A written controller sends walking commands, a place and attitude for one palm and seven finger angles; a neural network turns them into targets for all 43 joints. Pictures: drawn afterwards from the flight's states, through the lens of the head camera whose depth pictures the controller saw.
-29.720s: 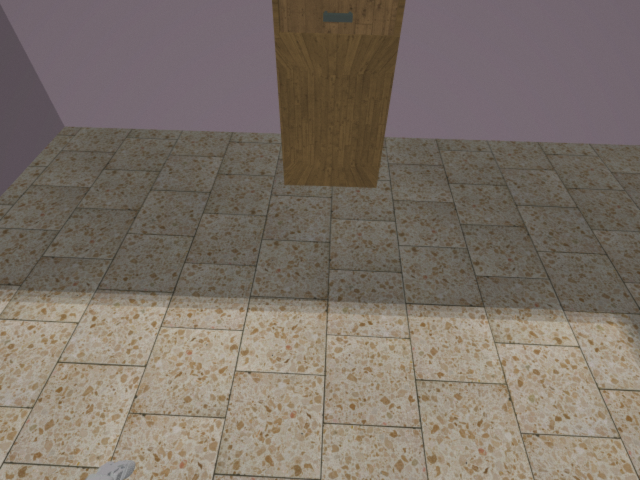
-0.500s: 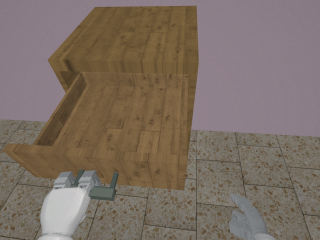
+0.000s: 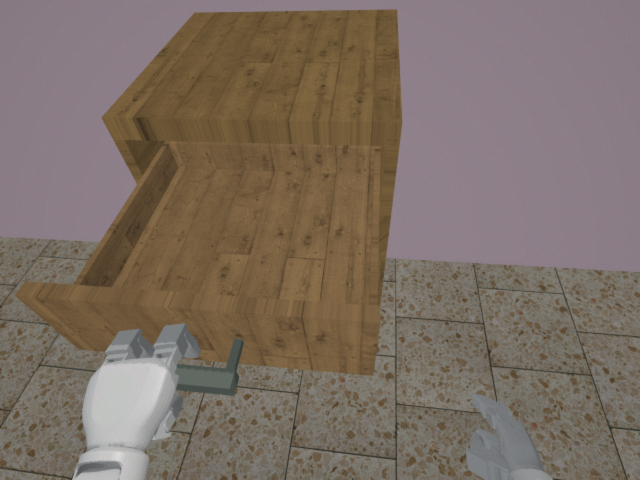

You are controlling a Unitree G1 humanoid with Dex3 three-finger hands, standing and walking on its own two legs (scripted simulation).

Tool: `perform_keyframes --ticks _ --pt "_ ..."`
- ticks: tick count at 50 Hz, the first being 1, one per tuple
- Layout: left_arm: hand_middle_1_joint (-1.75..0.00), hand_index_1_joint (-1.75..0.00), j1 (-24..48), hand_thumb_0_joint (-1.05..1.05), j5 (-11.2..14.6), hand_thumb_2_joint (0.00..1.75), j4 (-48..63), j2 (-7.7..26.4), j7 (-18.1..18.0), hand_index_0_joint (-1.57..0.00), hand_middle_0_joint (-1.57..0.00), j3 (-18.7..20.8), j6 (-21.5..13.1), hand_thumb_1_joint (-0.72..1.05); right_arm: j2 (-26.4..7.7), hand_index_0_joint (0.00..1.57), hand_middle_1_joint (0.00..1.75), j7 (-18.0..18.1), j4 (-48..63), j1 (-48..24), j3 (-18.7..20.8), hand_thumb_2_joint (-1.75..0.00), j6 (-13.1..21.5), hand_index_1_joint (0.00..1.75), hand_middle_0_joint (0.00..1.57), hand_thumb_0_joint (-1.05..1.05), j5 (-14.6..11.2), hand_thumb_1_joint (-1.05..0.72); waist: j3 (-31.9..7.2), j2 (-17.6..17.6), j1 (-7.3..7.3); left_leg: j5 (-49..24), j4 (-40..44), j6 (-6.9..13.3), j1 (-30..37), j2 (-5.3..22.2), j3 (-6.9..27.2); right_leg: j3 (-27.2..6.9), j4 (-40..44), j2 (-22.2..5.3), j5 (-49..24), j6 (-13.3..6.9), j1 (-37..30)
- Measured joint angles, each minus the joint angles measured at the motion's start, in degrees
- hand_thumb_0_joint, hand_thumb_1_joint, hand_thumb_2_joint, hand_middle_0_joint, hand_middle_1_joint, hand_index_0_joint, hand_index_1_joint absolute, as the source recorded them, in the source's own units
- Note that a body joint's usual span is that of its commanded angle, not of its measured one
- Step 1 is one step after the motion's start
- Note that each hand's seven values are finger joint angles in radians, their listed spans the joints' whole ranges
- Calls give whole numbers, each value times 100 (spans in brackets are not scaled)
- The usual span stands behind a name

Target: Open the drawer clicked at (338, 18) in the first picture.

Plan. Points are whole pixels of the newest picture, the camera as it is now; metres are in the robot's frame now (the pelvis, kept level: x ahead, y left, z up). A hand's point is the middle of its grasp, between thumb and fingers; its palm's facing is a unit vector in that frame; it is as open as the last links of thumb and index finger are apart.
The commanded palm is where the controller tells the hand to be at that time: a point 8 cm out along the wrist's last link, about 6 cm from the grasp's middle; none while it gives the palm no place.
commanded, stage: open the thumb to release the handle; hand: left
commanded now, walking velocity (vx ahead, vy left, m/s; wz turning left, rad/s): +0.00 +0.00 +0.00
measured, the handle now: (197, 361) +0.23 +0.18 +0.05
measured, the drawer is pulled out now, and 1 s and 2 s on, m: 0.30 0.29 0.29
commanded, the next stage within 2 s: lift the hand off the handle in 0.18 s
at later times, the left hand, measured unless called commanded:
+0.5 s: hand (166, 402) +0.19 +0.21 +0.02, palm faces +0.06 -0.10 -0.99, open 13.6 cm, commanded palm +0.17 +0.21 +0.07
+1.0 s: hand (150, 382) +0.20 +0.22 +0.07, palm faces +0.04 -0.10 -0.99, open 13.3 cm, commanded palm +0.17 +0.21 +0.14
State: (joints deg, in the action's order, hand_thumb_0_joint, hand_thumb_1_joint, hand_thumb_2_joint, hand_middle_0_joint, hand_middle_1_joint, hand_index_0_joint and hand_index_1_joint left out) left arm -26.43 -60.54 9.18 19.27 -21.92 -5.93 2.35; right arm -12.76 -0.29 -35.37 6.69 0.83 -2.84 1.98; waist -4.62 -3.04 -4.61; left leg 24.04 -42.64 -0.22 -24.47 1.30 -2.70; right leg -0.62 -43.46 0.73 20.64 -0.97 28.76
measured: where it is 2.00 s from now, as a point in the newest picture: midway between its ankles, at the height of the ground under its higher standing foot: outside the picture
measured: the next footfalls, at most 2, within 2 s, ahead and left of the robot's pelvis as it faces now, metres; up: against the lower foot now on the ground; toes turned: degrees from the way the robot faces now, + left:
none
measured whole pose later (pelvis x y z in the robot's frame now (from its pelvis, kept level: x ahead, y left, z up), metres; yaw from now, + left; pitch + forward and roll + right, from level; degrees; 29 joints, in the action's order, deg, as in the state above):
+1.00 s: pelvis -0.01 +0.00 +0.02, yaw +1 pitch +1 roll +0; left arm -20.2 -57.8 11.6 23.1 -13.9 -8.1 4.9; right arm -12.8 0.9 -36.3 4.4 -0.2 -3.9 1.0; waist -1.7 -4.2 -5.7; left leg 19.6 -34.1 -0.2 -15.7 1.0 -2.1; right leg -0.1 -35.0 0.5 16.6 -1.0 19.6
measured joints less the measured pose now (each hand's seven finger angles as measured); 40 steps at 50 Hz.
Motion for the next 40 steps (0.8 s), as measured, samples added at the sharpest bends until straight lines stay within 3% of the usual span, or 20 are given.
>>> perform_keyframes --ticks 8,14,30,40 --pt "-124 -124 -34 0 -68 43 -7 75 89 -34 -34 -67 -67 -17 68 20 30 -37 52 -82 -64 -90 27 30 20 1 6 -90 61 33 -52 -47 69 -9 103 10 8 7 84 11 -54 -11 -113" --pt "-121 -121 56 0 -116 34 -7 32 38 -32 -33 -130 -125 -39 78 20 30 -36 55 -137 -64 -90 42 30 20 1 29 -90 79 18 -86 -73 72 -7 102 -2 37 33 103 -2 -76 -8 -131" --pt "-120 -126 624 0 -135 30 -455 -2 64 -35 -32 -289 121 -49 76 20 30 51 -109 -161 -78 -90 -8 30 20 1 -25 -90 99 23 -75 -184 206 -18 169 -19 70 61 221 -16 -164 -19 -205" --pt "-120 -125 592 0 46 30 -115 192 393 -39 -32 -264 184 -49 37 20 30 112 -98 -148 -56 -90 -41 30 20 1 -38 -90 170 -41 -50 -286 459 -14 474 -19 59 48 459 -10 -258 -16 -501"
